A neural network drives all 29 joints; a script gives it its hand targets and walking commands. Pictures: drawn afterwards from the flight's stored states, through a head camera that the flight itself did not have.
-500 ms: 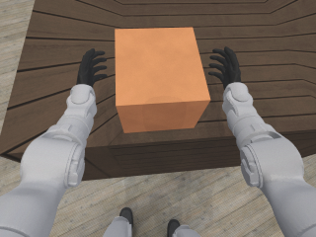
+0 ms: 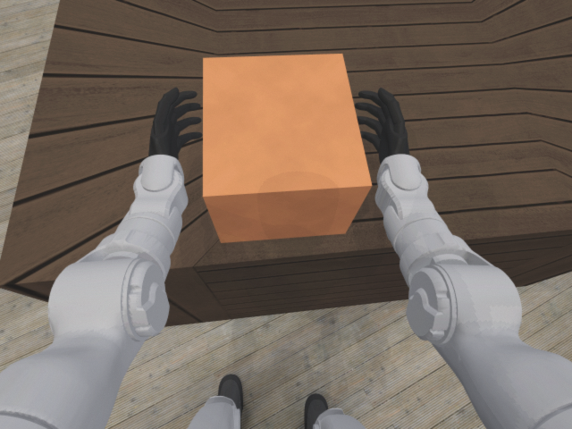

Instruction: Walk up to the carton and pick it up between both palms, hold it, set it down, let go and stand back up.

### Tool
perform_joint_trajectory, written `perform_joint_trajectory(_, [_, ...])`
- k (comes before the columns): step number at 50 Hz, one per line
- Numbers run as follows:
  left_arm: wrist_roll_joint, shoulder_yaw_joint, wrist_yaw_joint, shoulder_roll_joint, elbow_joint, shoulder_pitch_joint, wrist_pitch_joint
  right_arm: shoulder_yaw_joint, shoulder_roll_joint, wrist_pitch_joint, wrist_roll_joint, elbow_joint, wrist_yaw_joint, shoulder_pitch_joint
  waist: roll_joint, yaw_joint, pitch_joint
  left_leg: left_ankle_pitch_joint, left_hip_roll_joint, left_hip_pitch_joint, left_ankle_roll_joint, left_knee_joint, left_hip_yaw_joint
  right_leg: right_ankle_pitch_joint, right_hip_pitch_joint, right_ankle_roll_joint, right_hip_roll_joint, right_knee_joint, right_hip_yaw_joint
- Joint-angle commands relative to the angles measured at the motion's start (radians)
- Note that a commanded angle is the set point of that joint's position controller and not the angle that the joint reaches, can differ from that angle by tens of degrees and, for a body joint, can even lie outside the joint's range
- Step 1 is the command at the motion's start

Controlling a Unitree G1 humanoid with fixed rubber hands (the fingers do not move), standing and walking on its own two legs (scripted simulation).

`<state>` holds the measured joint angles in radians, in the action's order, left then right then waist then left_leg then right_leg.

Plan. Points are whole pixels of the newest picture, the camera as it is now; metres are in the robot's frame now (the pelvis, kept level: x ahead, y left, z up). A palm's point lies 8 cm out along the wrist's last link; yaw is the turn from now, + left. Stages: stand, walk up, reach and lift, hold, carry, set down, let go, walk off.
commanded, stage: reach and lift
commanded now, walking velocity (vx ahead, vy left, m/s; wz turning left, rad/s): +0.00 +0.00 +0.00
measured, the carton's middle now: (279, 152) +0.51 +0.02 -0.03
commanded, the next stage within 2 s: none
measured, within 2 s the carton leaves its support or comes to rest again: neither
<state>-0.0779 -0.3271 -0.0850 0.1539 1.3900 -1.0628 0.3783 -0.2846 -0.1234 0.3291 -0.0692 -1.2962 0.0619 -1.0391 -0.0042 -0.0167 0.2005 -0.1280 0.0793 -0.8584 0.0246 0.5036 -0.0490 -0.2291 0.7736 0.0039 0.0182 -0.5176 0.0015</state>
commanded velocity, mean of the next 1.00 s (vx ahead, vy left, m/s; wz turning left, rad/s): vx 0.00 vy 0.00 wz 0.00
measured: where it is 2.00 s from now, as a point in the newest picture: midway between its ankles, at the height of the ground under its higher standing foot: outside the picture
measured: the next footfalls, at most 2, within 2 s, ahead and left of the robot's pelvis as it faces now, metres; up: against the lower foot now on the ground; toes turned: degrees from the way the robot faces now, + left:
none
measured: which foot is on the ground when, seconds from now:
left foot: down 0.00-1.00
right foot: down 0.00-1.00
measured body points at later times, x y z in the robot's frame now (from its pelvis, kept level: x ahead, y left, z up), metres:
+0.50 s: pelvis +0.02 +0.01 +0.02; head +0.15 +0.02 +0.45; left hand +0.47 +0.17 +0.04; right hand +0.46 -0.14 +0.04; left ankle +0.03 +0.13 -0.72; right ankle -0.02 -0.12 -0.72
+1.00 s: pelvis +0.02 +0.00 +0.02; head +0.15 +0.02 +0.45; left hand +0.47 +0.17 +0.03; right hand +0.46 -0.14 +0.04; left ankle +0.03 +0.13 -0.72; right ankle -0.02 -0.12 -0.72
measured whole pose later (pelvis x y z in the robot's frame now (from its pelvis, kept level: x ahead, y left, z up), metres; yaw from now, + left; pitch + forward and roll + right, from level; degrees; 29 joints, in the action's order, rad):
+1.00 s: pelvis +0.02 +0.00 +0.02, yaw +0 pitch +20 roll +0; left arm -0.45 -0.63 -0.07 -0.02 1.04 -0.87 0.28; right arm -0.75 0.12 0.32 -0.58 -0.94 -0.01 -0.82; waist 0.04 0.00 0.08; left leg -0.09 0.07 -0.58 0.02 0.32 -0.09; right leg -0.19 0.51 0.00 -0.01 -0.34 -0.03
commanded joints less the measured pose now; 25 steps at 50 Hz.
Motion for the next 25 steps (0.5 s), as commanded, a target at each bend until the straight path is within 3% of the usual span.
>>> perform_joint_trajectory(1, [-0.203,-0.031,0.099,-0.324,-0.158,-0.456,0.021,-0.086,0.354,0.034,-0.263,0.149,-0.093,-0.381,-0.025,0.019,0.731,0.425,-0.045,0.675,0.023,0.032,-0.059,0.523,-0.261,0.043,0.004,0.078,-0.087])
perform_joint_trajectory(3, [-0.294,-0.042,0.141,-0.484,-0.107,-0.395,0.013,-0.136,0.537,0.041,-0.417,0.153,-0.152,-0.324,-0.020,0.022,0.659,0.400,-0.042,0.691,0.009,-0.010,-0.068,0.545,-0.327,0.039,-0.005,0.102,-0.093])
perform_joint_trajectory(6, [-0.370,-0.098,0.133,-0.498,-0.117,-0.326,-0.007,-0.187,0.589,0.030,-0.520,0.193,-0.177,-0.260,0.004,0.002,0.601,0.353,-0.045,0.636,-0.014,-0.062,-0.087,0.575,-0.437,0.047,-0.015,0.102,-0.083])
perform_joint_trajectory(9, [-0.387,-0.114,0.125,-0.504,-0.157,-0.294,-0.026,-0.187,0.628,0.010,-0.545,0.219,-0.184,-0.221,0.027,0.000,0.568,0.358,-0.050,0.585,-0.031,-0.099,-0.096,0.644,-0.530,0.057,-0.024,0.088,-0.078])
perform_joint_trajectory(18, [-0.423,-0.109,0.099,-0.576,-0.251,-0.250,-0.078,-0.244,0.621,0.004,-0.590,0.230,-0.191,-0.180,-0.033,-0.007,0.553,0.594,-0.019,0.848,-0.004,-0.038,-0.093,0.483,-0.299,0.035,0.003,0.163,-0.122])
perform_joint_trajectory(25, [-0.429,-0.099,0.105,-0.593,-0.288,-0.218,-0.102,-0.243,0.639,0.001,-0.587,0.252,-0.195,-0.164,-0.021,-0.010,0.546,0.607,-0.020,0.853,-0.010,-0.038,-0.098,0.486,-0.325,0.034,0.000,0.170,-0.119])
